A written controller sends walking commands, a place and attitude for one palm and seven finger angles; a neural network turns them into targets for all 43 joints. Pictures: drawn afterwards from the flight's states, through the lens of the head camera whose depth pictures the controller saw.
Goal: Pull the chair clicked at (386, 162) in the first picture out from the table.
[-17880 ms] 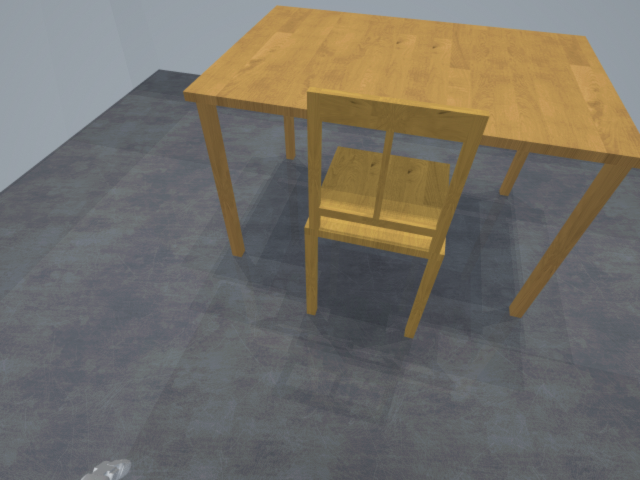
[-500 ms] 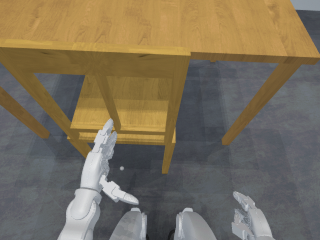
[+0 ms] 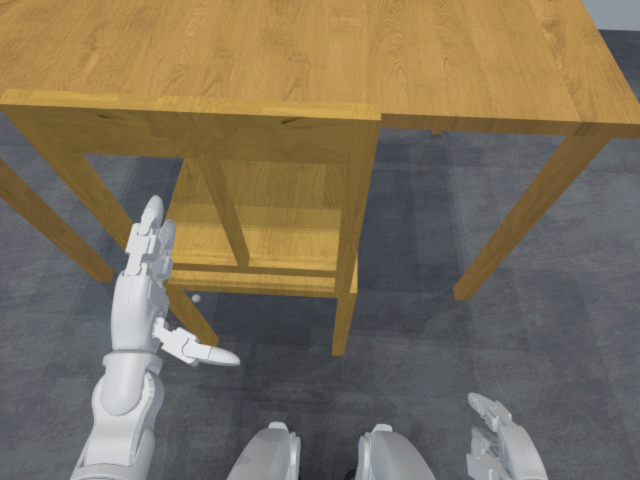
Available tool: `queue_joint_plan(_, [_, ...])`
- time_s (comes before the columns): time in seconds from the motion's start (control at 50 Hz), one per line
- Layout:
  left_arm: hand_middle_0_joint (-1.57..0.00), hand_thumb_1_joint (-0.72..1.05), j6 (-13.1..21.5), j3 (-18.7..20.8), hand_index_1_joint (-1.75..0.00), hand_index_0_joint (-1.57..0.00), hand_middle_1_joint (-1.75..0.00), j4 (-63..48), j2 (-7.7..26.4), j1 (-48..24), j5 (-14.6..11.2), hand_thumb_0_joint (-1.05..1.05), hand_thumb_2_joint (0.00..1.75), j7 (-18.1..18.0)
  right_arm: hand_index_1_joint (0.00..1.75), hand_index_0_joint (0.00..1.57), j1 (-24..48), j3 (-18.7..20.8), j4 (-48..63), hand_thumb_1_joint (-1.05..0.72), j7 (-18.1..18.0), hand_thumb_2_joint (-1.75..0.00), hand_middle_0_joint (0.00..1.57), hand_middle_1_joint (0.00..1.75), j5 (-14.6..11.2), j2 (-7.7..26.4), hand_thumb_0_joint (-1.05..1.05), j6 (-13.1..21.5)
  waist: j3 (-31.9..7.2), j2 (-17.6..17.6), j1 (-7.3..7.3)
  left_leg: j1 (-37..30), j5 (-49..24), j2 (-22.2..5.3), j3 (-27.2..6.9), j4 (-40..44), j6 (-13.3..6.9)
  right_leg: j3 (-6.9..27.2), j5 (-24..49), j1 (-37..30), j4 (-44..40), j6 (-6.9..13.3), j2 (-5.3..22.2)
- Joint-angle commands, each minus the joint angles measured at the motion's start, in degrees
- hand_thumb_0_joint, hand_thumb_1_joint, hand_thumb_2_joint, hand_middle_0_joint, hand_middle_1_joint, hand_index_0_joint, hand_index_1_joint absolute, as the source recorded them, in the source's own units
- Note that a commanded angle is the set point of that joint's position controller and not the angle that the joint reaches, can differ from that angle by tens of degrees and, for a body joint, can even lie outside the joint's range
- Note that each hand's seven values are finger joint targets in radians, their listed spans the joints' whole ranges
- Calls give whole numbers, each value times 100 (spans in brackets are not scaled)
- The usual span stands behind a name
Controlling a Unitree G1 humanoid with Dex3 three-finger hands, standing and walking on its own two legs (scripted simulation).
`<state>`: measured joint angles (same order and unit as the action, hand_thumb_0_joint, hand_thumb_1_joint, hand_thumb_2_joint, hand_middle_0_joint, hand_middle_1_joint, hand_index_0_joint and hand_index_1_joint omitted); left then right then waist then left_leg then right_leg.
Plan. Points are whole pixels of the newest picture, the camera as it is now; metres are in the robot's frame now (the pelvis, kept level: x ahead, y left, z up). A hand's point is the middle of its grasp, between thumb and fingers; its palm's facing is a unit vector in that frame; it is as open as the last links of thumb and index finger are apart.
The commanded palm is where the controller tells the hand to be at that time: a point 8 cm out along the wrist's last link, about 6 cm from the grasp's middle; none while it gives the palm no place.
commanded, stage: aim the fingers beside a spindle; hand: left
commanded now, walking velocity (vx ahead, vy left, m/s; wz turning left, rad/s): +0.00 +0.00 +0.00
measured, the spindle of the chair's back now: (229, 217) +0.45 +0.15 +0.01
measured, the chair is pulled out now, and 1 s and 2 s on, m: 0.00 0.00 0.00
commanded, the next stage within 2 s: push the fingers through the gap in 1.60 s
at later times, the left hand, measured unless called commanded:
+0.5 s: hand (243, 345) +0.28 +0.11 -0.01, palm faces -0.15 -0.99 +0.08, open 17.0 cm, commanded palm +0.28 +0.19 +0.03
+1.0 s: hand (198, 304) +0.30 +0.15 +0.06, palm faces +0.08 -0.99 -0.08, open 16.9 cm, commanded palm +0.28 +0.19 +0.02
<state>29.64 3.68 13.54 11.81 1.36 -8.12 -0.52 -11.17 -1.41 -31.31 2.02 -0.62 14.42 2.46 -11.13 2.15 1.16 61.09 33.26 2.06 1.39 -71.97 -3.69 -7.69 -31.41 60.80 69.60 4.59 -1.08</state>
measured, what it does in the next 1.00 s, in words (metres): stands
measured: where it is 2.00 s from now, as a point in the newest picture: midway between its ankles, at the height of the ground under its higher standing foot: outside the picture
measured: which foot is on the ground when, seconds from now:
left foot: down 0.00-1.00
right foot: down 0.00-1.00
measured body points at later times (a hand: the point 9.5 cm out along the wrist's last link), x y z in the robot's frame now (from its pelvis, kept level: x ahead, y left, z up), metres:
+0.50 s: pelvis +0.00 +0.01 +0.00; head +0.11 +0.02 +0.43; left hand +0.28 +0.16 -0.01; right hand +0.17 -0.23 -0.10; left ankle +0.01 +0.08 -0.63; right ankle +0.02 -0.08 -0.63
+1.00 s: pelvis +0.00 +0.01 +0.00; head +0.10 +0.01 +0.44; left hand +0.29 +0.20 +0.07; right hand +0.17 -0.22 -0.10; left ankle +0.01 +0.08 -0.63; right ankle +0.02 -0.08 -0.63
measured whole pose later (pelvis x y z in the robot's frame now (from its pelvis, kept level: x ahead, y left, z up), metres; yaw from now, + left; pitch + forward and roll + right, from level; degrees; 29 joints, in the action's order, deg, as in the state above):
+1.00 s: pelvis +0.00 +0.01 +0.00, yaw +0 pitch +22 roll -2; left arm 30.8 0.5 7.8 10.3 5.0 -5.4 -4.8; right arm -11.5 -1.3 -30.8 1.8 0.0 13.6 2.2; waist -11.0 2.2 1.0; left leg 60.3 32.9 2.3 2.0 -71.3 -4.4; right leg -7.0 -30.9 60.1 69.0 3.8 -0.9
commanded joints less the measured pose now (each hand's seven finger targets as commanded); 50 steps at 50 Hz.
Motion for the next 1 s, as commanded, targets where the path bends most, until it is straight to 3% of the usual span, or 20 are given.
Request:
queue_joint_plan(0.0, [-6,-50,-626,-1176,-8,-6,-8,382,-816,-150,-212,0,30,1070,30,20,-35,349,938,-90,-98,-90,20,30,-266,862,0,188,-1063,-764,411,-390,-1122,-116,-467,831,116,1016,1106,-1480,-1300,-305,170])
queue_joint_plan(0.06, [-6,-50,-300,-601,-8,-6,-8,-1264,-34,-838,-379,0,30,1038,30,20,-65,425,1062,-90,-213,-90,20,30,-177,832,0,268,-2133,-241,192,-932,-1687,-152,-499,795,111,939,1701,-1773,-1038,-286,180])
queue_joint_plan(0.12, [-6,-50,440,505,-8,-6,-8,-3284,1115,-957,-304,0,30,170,30,20,-174,390,973,-90,-267,-90,20,30,8,674,0,410,-3157,603,-234,-2036,-2924,-177,-559,953,298,819,2416,-1880,-687,-181,104])
queue_joint_plan(0.16, [-6,-50,574,707,-8,-6,-8,-3031,1080,-253,-158,0,30,-324,30,20,-221,331,872,-90,-213,-90,20,30,40,512,0,392,-2786,565,-253,-2018,-3231,-179,-541,1061,402,752,2538,-1848,-643,-169,80])
queue_joint_plan(0.2, [-6,-50,579,644,-8,-6,-8,-2210,894,-345,69,0,30,-583,30,20,-91,322,737,-90,-145,-90,20,30,83,507,0,313,-2168,169,-46,-1459,-2852,-186,-553,921,327,749,2376,-1648,-636,-209,65])
queue_joint_plan(0.24, [-6,-50,259,111,-8,-6,-8,-561,247,-92,219,0,30,-399,30,20,-12,295,601,-90,-49,-90,20,30,71,596,0,222,-1140,-398,287,-661,-1794,-179,-515,783,244,711,1682,-1218,-787,-296,60])
queue_joint_plan(0.28, [-6,-50,-193,-488,-8,-6,-8,486,-296,24,176,0,30,158,30,20,75,291,670,-90,-23,-90,20,30,-58,752,0,149,-673,-869,430,-180,-986,-137,-473,797,177,782,991,-1058,-1049,-314,81])
queue_joint_plan(0.34, [-6,-50,-630,-1163,-8,-6,-8,455,-805,-145,-161,0,30,1033,30,20,-5,353,929,-90,-90,-90,20,30,-286,891,0,166,-982,-693,392,-502,-950,-124,-495,948,132,881,889,-1298,-1279,-274,134])
queue_joint_plan(0.38, [-6,-50,-543,-1001,-8,-6,-8,-375,-486,-669,-330,0,30,1195,30,20,-61,395,1002,-90,-180,-90,20,30,-234,897,0,206,-1567,-481,369,-758,-1235,-157,-569,888,116,831,1167,-1399,-1138,-274,148])
queue_joint_plan(0.44, [-6,-50,199,-141,-8,-6,-8,-2958,556,-1104,-376,0,30,598,30,20,-113,435,1052,-90,-267,-90,20,30,-71,750,0,402,-3115,718,-113,-2308,-2788,-225,-692,987,295,731,2064,-1549,-759,-192,129])
queue_joint_plan(0.48, [-6,-50,549,318,-8,-6,-8,-3562,905,-471,-271,0,30,-54,30,20,-252,379,900,-90,-230,-90,20,30,25,630,0,483,-3227,1030,-286,-2951,-3787,-286,-821,1154,612,608,2268,-1308,-612,-152,92])
queue_joint_plan(0.5, [-6,-50,538,665,-8,-6,-8,-3357,1238,-310,-143,0,30,-325,30,20,-334,377,814,-90,-221,-90,20,30,48,660,0,427,-2968,871,-250,-2835,-3881,-313,-894,1185,682,556,2230,-1182,-558,-155,50])
queue_joint_plan(0.56, [-6,-50,401,87,-8,-6,-8,-1512,320,-186,251,0,30,-645,30,20,-35,315,660,-90,-85,-90,20,30,92,558,0,272,-1492,16,172,-1515,-2647,-268,-749,952,442,546,1807,-939,-632,-244,48])
queue_joint_plan(0.62, [-6,-50,-202,-717,-8,-6,-8,394,-506,-75,383,0,30,-96,30,20,95,289,671,-90,24,-90,20,30,-31,739,0,131,-571,-860,453,-476,-1074,-193,-644,919,225,557,905,-694,-918,-279,61])
queue_joint_plan(0.7, [-6,-50,-682,-1472,-8,-6,-8,139,-1037,-366,-39,0,30,849,30,20,-1,370,1021,-90,-78,-90,20,30,-257,879,0,144,-1205,-516,360,-907,-1077,-179,-706,1095,176,648,884,-1023,-1073,-224,109])
queue_joint_plan(0.78, [-6,-50,125,-182,-8,-6,-8,-2959,512,-960,-209,0,30,322,30,20,-85,436,1119,-90,-210,-90,20,30,-58,719,0,286,-3105,505,-197,-2316,-2869,-226,-743,1037,379,694,2027,-1525,-702,-181,117])
queue_joint_plan(0.82, [-6,-50,466,359,-8,-6,-8,-3641,983,-455,-114,0,30,-284,30,20,-205,374,994,-90,-210,-90,20,30,35,598,0,316,-3196,803,-331,-2693,-3542,-237,-774,1144,609,643,2240,-1407,-588,-142,60])
queue_joint_plan(0.9, [-6,-50,425,153,-8,-6,-8,-1686,435,-283,306,0,30,-755,30,20,-34,298,696,-90,-90,-90,20,30,87,493,0,195,-1603,-140,172,-1265,-2437,-212,-638,865,340,689,1907,-1239,-697,-242,45])
queue_joint_plan(0.94, [-6,-50,82,-439,-8,-6,-8,-87,-212,53,420,0,30,-420,30,20,47,277,625,-90,-12,-90,20,30,55,615,0,145,-739,-691,426,-451,-1289,-189,-582,768,240,658,1181,-878,-867,-295,57])
queue_joint_plan(0.98, [-6,-50,-306,-959,-8,-6,-8,382,-613,-136,273,0,30,209,30,20,150,285,770,-90,-20,-90,20,30,-128,782,0,114,-626,-890,447,-313,-743,-140,-554,900,168,742,648,-936,-1124,-275,84])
